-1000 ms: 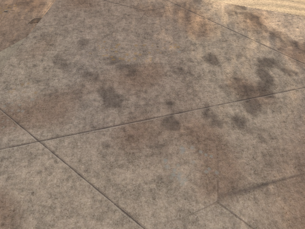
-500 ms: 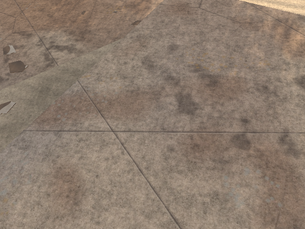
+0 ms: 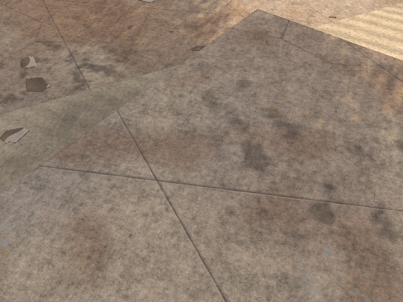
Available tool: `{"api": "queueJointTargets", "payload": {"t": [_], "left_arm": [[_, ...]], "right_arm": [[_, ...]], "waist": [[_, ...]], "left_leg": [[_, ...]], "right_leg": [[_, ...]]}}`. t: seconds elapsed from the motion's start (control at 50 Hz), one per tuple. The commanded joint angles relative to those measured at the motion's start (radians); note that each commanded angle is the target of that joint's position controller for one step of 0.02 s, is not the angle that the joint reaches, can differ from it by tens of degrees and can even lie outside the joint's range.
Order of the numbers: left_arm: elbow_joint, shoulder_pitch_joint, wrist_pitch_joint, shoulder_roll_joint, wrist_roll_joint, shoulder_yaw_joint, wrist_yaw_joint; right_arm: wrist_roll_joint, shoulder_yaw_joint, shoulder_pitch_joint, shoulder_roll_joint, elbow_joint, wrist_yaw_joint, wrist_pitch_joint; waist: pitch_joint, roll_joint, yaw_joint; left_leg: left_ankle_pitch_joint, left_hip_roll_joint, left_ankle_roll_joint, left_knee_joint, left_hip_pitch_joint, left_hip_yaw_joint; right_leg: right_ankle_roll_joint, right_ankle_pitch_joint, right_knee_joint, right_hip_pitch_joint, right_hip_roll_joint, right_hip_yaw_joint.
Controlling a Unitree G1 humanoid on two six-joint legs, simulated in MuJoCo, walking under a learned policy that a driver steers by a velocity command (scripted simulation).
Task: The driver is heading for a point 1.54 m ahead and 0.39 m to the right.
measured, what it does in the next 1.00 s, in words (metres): walks ahead: left foot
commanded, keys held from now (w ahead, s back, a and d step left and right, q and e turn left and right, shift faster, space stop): no key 0.32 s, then w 0.68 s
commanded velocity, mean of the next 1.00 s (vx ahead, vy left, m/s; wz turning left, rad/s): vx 0.24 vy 0.00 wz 0.01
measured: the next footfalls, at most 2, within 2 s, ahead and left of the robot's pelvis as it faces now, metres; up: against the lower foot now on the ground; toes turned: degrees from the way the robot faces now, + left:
left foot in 0.62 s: +0.11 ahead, +0.10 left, +0.00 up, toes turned +2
right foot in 1.08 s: +0.45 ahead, -0.06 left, +0.00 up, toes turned -4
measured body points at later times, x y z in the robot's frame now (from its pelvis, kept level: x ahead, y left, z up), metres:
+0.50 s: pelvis +0.02 -0.01 +0.00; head +0.02 -0.01 +0.45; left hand +0.02 +0.24 -0.15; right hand +0.05 -0.27 -0.15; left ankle +0.00 +0.09 -0.72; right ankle -0.02 -0.12 -0.74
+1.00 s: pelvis +0.22 +0.02 +0.00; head +0.26 +0.03 +0.44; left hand +0.41 +0.24 -0.13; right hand +0.11 -0.19 -0.14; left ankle +0.07 +0.10 -0.74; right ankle +0.38 -0.08 -0.70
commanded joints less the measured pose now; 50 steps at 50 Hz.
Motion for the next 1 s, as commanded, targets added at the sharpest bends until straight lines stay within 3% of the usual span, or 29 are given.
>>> {"api": "queueJointTargets", "payload": {"t": [0.02, 0.06, 0.12, 0.32, 0.36, 0.38, 0.42, 0.44, 0.46, 0.5, 0.54, 0.58, 0.6, 0.62, 0.64, 0.66, 0.68, 0.7, 0.76, 0.82, 0.9, 0.96, 1.0], "left_arm": [[-0.011, 0.013, -0.029, 0.130, -0.009, 0.026, -0.001], [0.001, -0.009, -0.046, 0.081, -0.007, 0.008, -0.003], [0.030, 0.004, -0.056, 0.092, -0.014, 0.009, 0.006], [0.119, 0.014, -0.044, 0.066, -0.015, -0.003, 0.016], [0.137, 0.038, -0.038, 0.089, -0.013, 0.009, 0.014], [0.140, 0.049, -0.031, 0.109, -0.010, 0.018, 0.012], [0.158, 0.114, -0.021, 0.140, -0.009, 0.033, 0.007], [0.170, 0.137, -0.023, 0.142, -0.009, 0.039, 0.006], [0.172, 0.141, -0.030, 0.127, -0.003, 0.038, 0.004], [0.164, 0.108, -0.050, 0.126, 0.004, 0.042, -0.002], [0.152, 0.059, -0.065, 0.122, -0.005, 0.045, -0.007], [0.137, -0.004, -0.069, 0.120, -0.018, 0.048, -0.011], [0.131, -0.011, -0.073, 0.101, -0.013, 0.044, -0.012], [0.110, -0.033, -0.080, 0.044, -0.006, 0.027, -0.019], [0.064, -0.041, -0.087, -0.005, -0.008, 0.015, -0.026], [0.058, -0.059, -0.085, 0.067, 0.012, 0.031, -0.031], [0.059, -0.079, -0.090, 0.067, 0.008, 0.032, -0.042], [0.075, -0.057, -0.098, 0.044, 0.000, 0.026, -0.051], [0.094, -0.037, -0.092, 0.035, 0.013, 0.028, -0.061], [0.062, -0.120, -0.078, 0.020, 0.010, 0.025, -0.060], [-0.017, -0.303, -0.075, -0.003, 0.002, 0.009, -0.060], [-0.052, -0.372, -0.077, -0.007, -0.006, 0.000, -0.057], [-0.061, -0.353, -0.081, 0.010, -0.008, 0.004, -0.050]], "right_arm": [[0.003, -0.033, -0.008, -0.118, -0.023, 0.002, -0.004], [-0.003, -0.035, 0.013, -0.116, 0.016, 0.001, -0.011], [0.001, -0.041, 0.039, -0.134, 0.065, -0.003, -0.024], [0.004, -0.028, 0.080, -0.111, 0.187, -0.016, -0.014], [0.000, -0.031, 0.096, -0.116, 0.200, -0.016, -0.011], [-0.006, -0.035, 0.092, -0.119, 0.197, -0.012, -0.007], [-0.022, -0.032, 0.040, -0.093, 0.163, 0.002, -0.009], [-0.031, -0.026, 0.013, -0.073, 0.142, 0.009, -0.017], [-0.028, -0.028, -0.007, -0.076, 0.125, 0.015, -0.027], [-0.019, -0.035, 0.004, -0.091, 0.112, 0.027, -0.050], [-0.009, -0.040, 0.042, -0.089, 0.115, 0.036, -0.068], [-0.004, -0.044, 0.192, -0.061, 0.167, 0.036, -0.076], [-0.007, -0.054, 0.289, -0.077, 0.206, 0.030, -0.078], [-0.023, -0.071, 0.402, -0.139, 0.227, 0.019, -0.086], [-0.015, -0.094, 0.514, -0.245, 0.246, 0.018, -0.085], [-0.017, -0.084, 0.425, -0.205, 0.237, 0.013, -0.075], [-0.015, -0.073, 0.307, -0.161, 0.190, 0.017, -0.081], [-0.013, -0.067, 0.249, -0.138, 0.169, 0.020, -0.092], [-0.007, -0.047, 0.278, -0.085, 0.183, 0.013, -0.118], [-0.002, -0.039, 0.368, -0.078, 0.219, 0.009, -0.124], [-0.006, -0.030, 0.389, -0.072, 0.226, 0.006, -0.121], [-0.008, -0.031, 0.405, -0.085, 0.236, 0.002, -0.121], [-0.008, -0.034, 0.388, -0.097, 0.238, 0.000, -0.123]], "waist": [[0.098, -0.033, -0.029], [0.071, -0.059, -0.034], [-0.001, -0.025, -0.028], [0.020, 0.020, -0.020], [0.004, 0.000, -0.012], [0.033, -0.033, -0.003], [0.128, -0.115, 0.030], [0.172, -0.138, 0.036], [0.188, -0.126, 0.036], [0.164, -0.101, 0.009], [0.128, -0.092, -0.025], [0.097, -0.072, -0.103], [0.077, -0.017, -0.135], [0.049, 0.174, -0.182], [0.005, 0.361, -0.189], [0.090, 0.222, -0.127], [0.149, 0.114, -0.078], [0.139, 0.083, -0.047], [0.075, 0.081, -0.025], [0.074, 0.093, -0.038], [0.113, 0.103, -0.066], [0.124, 0.121, -0.076], [0.111, 0.122, -0.052]], "left_leg": [[-0.098, 0.081, 0.041, -0.133, -0.127, -0.114], [0.092, 0.085, 0.024, -0.093, 0.012, -0.095], [0.229, 0.113, 0.022, -0.097, 0.066, -0.105], [0.226, 0.121, -0.007, -0.135, 0.041, -0.092], [-0.015, 0.073, 0.011, -0.079, 0.008, -0.052], [-0.172, 0.042, 0.022, -0.024, -0.060, -0.027], [-0.262, 0.009, 0.028, 0.137, -0.241, 0.037], [-0.219, 0.035, 0.027, 0.216, -0.282, 0.066], [-0.204, 0.067, 0.030, 0.282, -0.316, 0.051], [-0.212, 0.100, 0.037, 0.308, -0.345, 0.031], [-0.153, 0.088, 0.042, 0.202, -0.226, 0.060], [-0.009, 0.032, 0.045, 0.020, 0.072, 0.129], [-0.028, 0.012, 0.042, -0.027, 0.229, 0.112], [-0.225, 0.195, 0.064, -0.186, 0.341, -0.157], [-0.539, 0.427, 0.160, -0.376, 0.375, -0.612], [-0.619, 0.456, 0.202, -0.391, 0.249, -0.654], [-0.529, 0.414, 0.186, -0.375, 0.172, -0.546], [-0.371, 0.359, 0.162, -0.378, 0.145, -0.435], [0.043, 0.272, 0.128, -0.361, 0.187, -0.220], [0.314, 0.257, 0.137, -0.333, 0.231, -0.130], [0.470, 0.231, 0.141, -0.335, 0.190, -0.060], [0.566, 0.240, 0.141, -0.331, 0.194, -0.034], [0.713, 0.261, 0.134, -0.293, 0.227, -0.020]], "right_leg": [[-0.053, -0.005, -0.102, -0.033, -0.067, 0.102], [-0.052, 0.084, -0.158, -0.087, -0.093, 0.127], [-0.041, 0.231, -0.131, 0.007, -0.071, 0.089], [-0.053, 0.238, -0.142, 0.056, -0.074, 0.084], [-0.081, -0.058, -0.143, 0.062, -0.050, 0.087], [-0.110, -0.272, -0.168, 0.039, -0.064, 0.134], [-0.192, -0.567, -0.292, 0.021, -0.183, 0.319], [-0.235, -0.600, -0.342, -0.006, -0.258, 0.406], [-0.259, -0.560, -0.372, -0.019, -0.293, 0.447], [-0.259, -0.421, -0.367, 0.020, -0.295, 0.415], [-0.220, -0.286, -0.332, -0.012, -0.233, 0.296], [-0.180, -0.250, -0.231, -0.181, -0.154, 0.171], [-0.162, -0.251, -0.124, -0.284, -0.107, 0.125], [-0.125, -0.212, 0.168, -0.402, -0.014, 0.007], [-0.103, -0.303, 0.447, -0.563, 0.099, -0.066], [-0.122, -0.274, 0.605, -0.594, 0.033, 0.021], [-0.129, -0.153, 0.638, -0.602, -0.016, 0.044], [-0.121, -0.061, 0.620, -0.564, -0.042, 0.045], [-0.080, 0.058, 0.581, -0.505, -0.056, -0.004], [-0.050, 0.092, 0.551, -0.568, -0.050, -0.046], [-0.032, 0.161, 0.348, -0.552, -0.026, -0.099], [-0.057, 0.199, 0.194, -0.463, 0.002, -0.130], [-0.095, 0.191, 0.139, -0.388, 0.022, -0.135]]}}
